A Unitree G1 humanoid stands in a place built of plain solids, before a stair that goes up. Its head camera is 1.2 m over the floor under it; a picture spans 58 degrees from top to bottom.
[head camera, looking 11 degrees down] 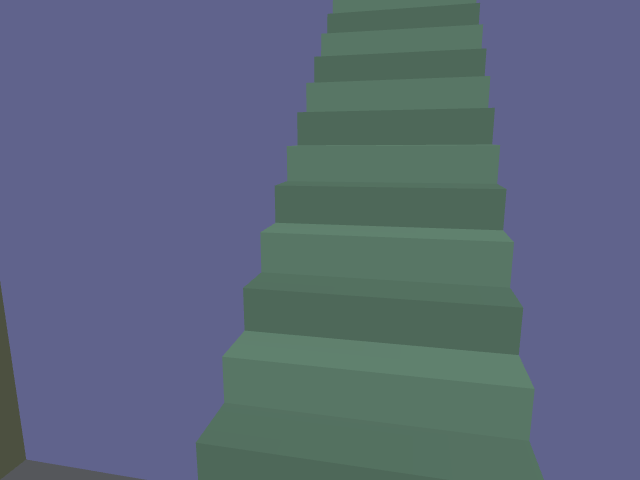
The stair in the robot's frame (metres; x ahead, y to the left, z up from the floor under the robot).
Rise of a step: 0.18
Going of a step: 0.20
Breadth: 0.97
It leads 12 degrees to the right of straight ahead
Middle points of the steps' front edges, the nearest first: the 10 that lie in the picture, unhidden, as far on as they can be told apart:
1.05 -0.11 0.36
1.25 -0.15 0.54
1.45 -0.19 0.71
1.65 -0.23 0.89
1.85 -0.27 1.07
2.05 -0.31 1.25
2.25 -0.36 1.42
2.45 -0.40 1.60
2.65 -0.44 1.78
2.84 -0.48 1.96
